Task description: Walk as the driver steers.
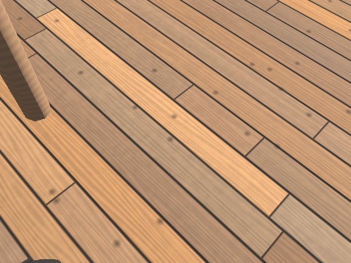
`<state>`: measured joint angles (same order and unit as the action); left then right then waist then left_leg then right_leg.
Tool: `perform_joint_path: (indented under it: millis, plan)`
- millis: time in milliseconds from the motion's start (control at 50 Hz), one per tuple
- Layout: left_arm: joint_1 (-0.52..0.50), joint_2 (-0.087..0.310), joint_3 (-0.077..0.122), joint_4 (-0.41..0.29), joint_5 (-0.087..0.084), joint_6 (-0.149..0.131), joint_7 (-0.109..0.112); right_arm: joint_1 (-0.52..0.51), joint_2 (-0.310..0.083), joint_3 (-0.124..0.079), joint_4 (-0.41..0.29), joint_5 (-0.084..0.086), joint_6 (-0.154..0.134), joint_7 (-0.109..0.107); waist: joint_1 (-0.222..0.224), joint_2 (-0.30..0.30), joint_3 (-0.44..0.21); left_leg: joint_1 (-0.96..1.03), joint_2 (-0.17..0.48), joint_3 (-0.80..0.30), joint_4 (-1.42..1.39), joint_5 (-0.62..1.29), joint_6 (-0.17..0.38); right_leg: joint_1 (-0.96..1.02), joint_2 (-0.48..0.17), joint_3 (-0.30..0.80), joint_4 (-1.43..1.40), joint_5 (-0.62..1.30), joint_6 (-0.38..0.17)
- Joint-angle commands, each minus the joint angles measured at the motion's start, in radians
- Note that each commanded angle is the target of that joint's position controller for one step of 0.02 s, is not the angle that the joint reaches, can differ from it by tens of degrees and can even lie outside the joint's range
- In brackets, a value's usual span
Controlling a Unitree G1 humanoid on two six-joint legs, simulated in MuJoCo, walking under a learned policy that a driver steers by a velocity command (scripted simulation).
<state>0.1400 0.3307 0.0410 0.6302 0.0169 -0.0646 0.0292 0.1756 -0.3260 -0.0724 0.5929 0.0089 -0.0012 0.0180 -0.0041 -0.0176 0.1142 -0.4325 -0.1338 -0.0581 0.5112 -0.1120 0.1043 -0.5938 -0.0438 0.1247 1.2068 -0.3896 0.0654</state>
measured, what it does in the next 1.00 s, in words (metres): walks ahead, turning right: right foot, then left foot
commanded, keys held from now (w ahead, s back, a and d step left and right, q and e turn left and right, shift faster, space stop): e+shift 0.54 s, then w+e+shift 0.46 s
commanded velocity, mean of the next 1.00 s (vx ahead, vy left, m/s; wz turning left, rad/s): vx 0.29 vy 0.00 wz -0.54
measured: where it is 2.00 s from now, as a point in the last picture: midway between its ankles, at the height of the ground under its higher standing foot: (315, 112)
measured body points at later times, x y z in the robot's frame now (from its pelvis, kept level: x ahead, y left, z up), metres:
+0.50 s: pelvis +0.12 -0.07 +0.00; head +0.16 -0.10 +0.45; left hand +0.31 +0.19 -0.07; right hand +0.24 -0.37 -0.11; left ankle +0.09 +0.06 -0.69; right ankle +0.09 -0.17 -0.73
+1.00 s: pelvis +0.31 -0.12 +0.01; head +0.33 -0.12 +0.46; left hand +0.56 +0.07 -0.10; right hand +0.28 -0.44 -0.08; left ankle +0.37 -0.02 -0.73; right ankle +0.15 -0.15 -0.65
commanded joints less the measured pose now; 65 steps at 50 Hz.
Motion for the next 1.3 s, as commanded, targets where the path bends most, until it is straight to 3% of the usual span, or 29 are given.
perform_joint_path:
  millis: [20, 140, 200, 260, 340, 420, 440, 460, 480, 500, 520, 560, 600, 640, 760, 780, 820, 860, 880, 900, 920, 940, 980, 1020, 1080, 1140, 1220, 1260, 1300]
  plan:
    - [0.141, 0.097, 0.033, -0.010, 0.017, 0.012, 0.011, -0.057, -0.159, -0.049, -0.073, -0.003, -0.010, -0.030, 0.056, 0.039, -0.249, 0.119, 0.253, -0.273, -0.158, 0.418, 0.171, 0.026, 0.007, -0.027, -0.045, 0.078, 0.030]
    - [0.091, 0.035, 0.006, -0.008, -0.007, 0.033, 0.006, -0.043, -0.027, 0.023, 0.006, -0.026, -0.004, -0.044, 0.014, 0.105, -0.265, 0.146, 0.245, -0.167, -0.154, 0.273, 0.103, 0.068, -0.055, -0.043, -0.255, 0.297, 0.038]
    - [0.030, 0.053, 0.010, -0.026, -0.024, 0.032, -0.003, -0.042, -0.054, 0.023, 0.044, -0.053, -0.019, -0.029, -0.028, 0.131, -0.191, 0.135, 0.288, -0.161, -0.189, 0.161, 0.118, 0.149, -0.056, -0.047, -0.400, 0.296, 0.004]
    - [-0.004, 0.113, 0.032, -0.070, -0.038, 0.036, -0.012, -0.012, -0.129, -0.003, 0.071, -0.038, -0.003, -0.029, -0.058, 0.136, -0.132, 0.267, 0.359, -0.212, -0.157, 0.251, 0.158, 0.044, -0.026, -0.074, -0.408, 0.074, -0.017]
    - [0.028, 0.072, 0.026, -0.087, -0.044, 0.043, -0.038, -0.006, -0.118, -0.010, 0.071, -0.013, 0.037, -0.054, -0.054, 0.106, -0.148, 0.447, 0.427, -0.234, -0.090, 0.499, 0.171, -0.015, -0.021, -0.097, -0.415, -0.055, -0.019]
    - [0.123, 0.053, 0.035, -0.062, -0.049, 0.044, -0.050, -0.070, -0.113, -0.020, 0.052, 0.011, 0.052, -0.064, 0.009, 0.109, -0.205, 0.442, 0.364, -0.090, 0.041, 0.616, 0.085, 0.185, 0.051, -0.177, -0.687, 0.126, -0.051]
    - [0.159, 0.087, 0.049, -0.060, -0.038, 0.042, -0.042, -0.059, -0.105, -0.020, 0.057, 0.018, 0.042, -0.065, 0.034, 0.076, -0.225, 0.369, 0.307, -0.027, 0.146, 0.544, 0.021, 0.308, 0.045, -0.118, -0.796, 0.321, -0.088]
    - [0.204, 0.218, 0.086, -0.079, -0.028, 0.040, -0.028, -0.067, -0.084, -0.017, 0.026, -0.016, 0.022, -0.060, 0.032, -0.133, -0.261, 0.103, 0.194, 0.061, 0.399, 0.201, -0.082, 0.536, -0.136, 0.174, -0.802, 0.771, -0.190]
    - [0.232, 0.277, 0.100, -0.083, -0.015, 0.041, -0.028, -0.137, -0.047, -0.005, -0.013, -0.064, 0.002, -0.052, 0.047, -0.313, -0.290, -0.214, 0.017, 0.044, 0.595, -0.502, -0.154, 0.697, -0.325, 0.458, -0.779, 1.166, -0.381]
    - [0.247, 0.195, 0.080, -0.088, -0.007, 0.042, -0.028, -0.131, -0.076, -0.011, 0.004, -0.048, -0.009, -0.040, 0.078, -0.153, -0.332, -0.258, 0.060, -0.062, 0.711, -0.549, -0.158, 0.738, -0.316, 0.402, -0.772, 1.144, -0.411]
    - [0.194, 0.177, 0.079, -0.088, -0.018, 0.045, -0.022, -0.121, -0.078, -0.014, 0.018, -0.021, -0.010, -0.035, 0.045, -0.081, -0.290, -0.284, 0.080, -0.070, 0.738, -0.472, -0.161, 0.719, -0.252, 0.314, -0.758, 1.071, -0.360]
    - [0.146, 0.155, 0.077, -0.093, -0.063, 0.066, -0.004, -0.125, -0.074, -0.014, 0.030, -0.017, -0.011, -0.036, 0.023, -0.014, -0.269, -0.298, 0.119, -0.069, 0.619, -0.336, -0.171, 0.681, -0.164, 0.256, -0.800, 0.735, -0.293]
    - [0.168, 0.155, 0.073, -0.093, -0.067, 0.072, 0.002, -0.150, -0.060, -0.012, 0.027, -0.004, -0.028, -0.010, 0.031, -0.066, -0.236, -0.262, 0.104, -0.048, 0.480, -0.221, -0.177, 0.619, -0.106, 0.301, -0.910, 0.159, -0.297]
    - [0.177, 0.163, 0.070, -0.099, -0.047, 0.060, 0.004, -0.197, -0.076, -0.019, 0.023, 0.008, -0.054, 0.000, 0.047, -0.123, -0.153, -0.268, 0.091, -0.052, 0.332, -0.181, -0.177, 0.570, -0.104, 0.369, -0.986, -0.104, -0.312]
    - [0.212, 0.182, 0.071, -0.069, -0.056, 0.041, 0.002, -0.269, -0.073, -0.020, 0.018, 0.011, -0.123, 0.005, 0.078, -0.156, -0.093, -0.130, 0.063, -0.064, 0.062, -0.096, -0.180, 0.474, -0.068, 0.405, -0.962, -0.075, -0.292]
    - [0.230, 0.231, 0.091, -0.035, 0.025, 0.059, -0.041, -0.234, -0.076, -0.004, 0.041, -0.076, -0.062, 0.016, 0.097, -0.191, -0.101, -0.101, 0.061, 0.021, 0.114, -0.138, -0.182, 0.444, -0.007, 0.385, -0.945, -0.100, -0.275]
    - [0.214, 0.194, 0.086, -0.043, 0.014, 0.062, -0.065, -0.245, -0.075, -0.002, 0.012, -0.051, -0.039, 0.011, 0.086, -0.174, -0.062, -0.019, 0.064, 0.013, 0.076, -0.159, -0.183, 0.351, -0.004, 0.440, -0.939, -0.120, -0.272]
    - [0.125, 0.188, 0.085, -0.058, 0.005, 0.053, -0.062, -0.140, -0.096, -0.007, 0.026, -0.026, -0.052, -0.001, -0.004, -0.149, -0.064, 0.217, 0.074, 0.000, -0.008, -0.139, -0.160, 0.210, -0.004, 0.467, -0.895, -0.107, -0.243]
    - [0.087, 0.170, 0.079, -0.062, 0.002, 0.043, -0.055, -0.011, -0.133, -0.019, 0.057, -0.030, -0.064, -0.012, -0.083, -0.092, -0.096, 0.430, 0.106, -0.019, -0.029, -0.135, -0.133, 0.087, 0.021, 0.434, -0.791, -0.072, -0.212]
    - [0.068, 0.111, 0.059, -0.070, -0.005, 0.025, -0.056, 0.166, -0.223, -0.044, 0.083, -0.054, -0.077, -0.029, -0.173, 0.060, -0.186, 0.660, 0.249, -0.157, -0.087, -0.319, -0.097, -0.038, 0.104, 0.314, -0.539, -0.029, -0.175]
    - [0.074, 0.024, 0.034, -0.124, -0.037, 0.017, -0.053, 0.260, -0.337, -0.067, 0.090, -0.076, -0.074, -0.037, -0.170, 0.373, -0.316, 0.782, 0.519, -0.667, -0.313, -0.834, -0.036, -0.193, 0.246, 0.108, -0.205, -0.212, -0.139]
    - [0.098, 0.075, 0.032, -0.098, -0.019, 0.032, -0.039, 0.150, -0.283, -0.058, 0.079, -0.073, -0.071, -0.033, -0.094, 0.264, -0.237, 0.652, 0.573, -0.791, -0.329, -0.856, -0.011, -0.253, 0.130, 0.056, -0.028, -0.099, -0.145]
    - [0.052, 0.116, 0.043, -0.062, 0.019, 0.043, -0.063, 0.106, -0.142, -0.020, 0.066, -0.060, -0.065, -0.033, -0.076, 0.090, -0.135, 0.507, 0.480, -0.473, -0.285, -0.606, -0.033, -0.220, 0.046, 0.007, 0.006, 0.052, -0.144]
    - [0.027, 0.098, 0.040, -0.054, 0.028, 0.057, -0.100, 0.148, -0.110, -0.004, 0.099, -0.052, -0.073, -0.041, -0.069, 0.134, -0.082, 0.471, 0.399, -0.261, -0.323, -0.424, -0.045, -0.230, -0.009, -0.024, 0.009, 0.116, -0.128]
    - [-0.002, 0.033, 0.013, -0.058, 0.029, 0.049, -0.112, 0.260, -0.059, 0.014, 0.168, -0.049, -0.107, -0.016, -0.067, 0.126, -0.053, 0.447, 0.357, -0.196, -0.342, -0.280, -0.013, -0.249, 0.037, 0.031, -0.018, 0.175, -0.139]
    - [-0.126, 0.049, 0.005, -0.102, 0.034, 0.039, -0.112, 0.289, -0.073, 0.016, 0.204, -0.037, -0.118, -0.011, -0.050, 0.112, 0.015, 0.438, 0.351, -0.126, -0.393, -0.111, 0.041, -0.311, 0.070, 0.011, -0.174, 0.204, -0.117]
    - [-0.277, 0.010, -0.037, -0.148, 0.032, 0.018, -0.130, 0.315, -0.106, 0.017, 0.255, -0.026, -0.112, -0.007, -0.056, 0.122, 0.041, 0.288, 0.330, -0.049, -0.489, 0.291, 0.057, 0.032, 0.045, -0.211, -0.502, 0.280, -0.127]
    - [-0.191, 0.034, -0.026, -0.120, 0.027, 0.014, -0.104, 0.314, -0.172, 0.005, 0.281, -0.023, -0.111, -0.007, 0.007, 0.137, -0.031, 0.343, 0.345, -0.012, -0.346, 0.763, 0.052, 0.217, 0.102, -0.216, -0.546, 0.221, -0.153]
    - [0.162, 0.107, 0.012, -0.011, 0.030, 0.009, -0.061, 0.276, -0.212, -0.001, 0.291, -0.014, -0.106, -0.014, 0.204, 0.140, -0.228, 0.255, 0.321, 0.013, 0.080, 0.889, 0.023, 0.649, 0.115, -0.164, -0.627, 0.201, -0.172]
Keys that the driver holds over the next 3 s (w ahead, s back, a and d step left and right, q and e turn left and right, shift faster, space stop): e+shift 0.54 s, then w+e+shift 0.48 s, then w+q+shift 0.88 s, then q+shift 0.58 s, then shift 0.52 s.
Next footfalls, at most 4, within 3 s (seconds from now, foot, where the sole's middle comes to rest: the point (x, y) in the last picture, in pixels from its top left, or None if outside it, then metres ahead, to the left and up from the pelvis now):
0.44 right None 0.13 -0.17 -0.76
0.88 left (190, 255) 0.40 -0.04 -0.76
1.32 right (300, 216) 0.55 -0.47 -0.76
1.76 left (293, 117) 1.01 -0.53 -0.76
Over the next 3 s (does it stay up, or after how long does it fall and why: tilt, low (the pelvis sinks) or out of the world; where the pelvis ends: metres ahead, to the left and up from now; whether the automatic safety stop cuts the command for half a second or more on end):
stays up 1.29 -0.60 0.00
